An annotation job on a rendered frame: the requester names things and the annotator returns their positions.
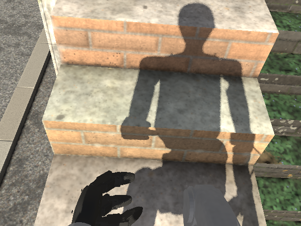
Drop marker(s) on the left robot hand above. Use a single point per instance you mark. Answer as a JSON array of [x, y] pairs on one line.
[[92, 205]]

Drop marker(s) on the robot right thigh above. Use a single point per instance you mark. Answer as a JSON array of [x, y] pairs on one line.
[[205, 205]]

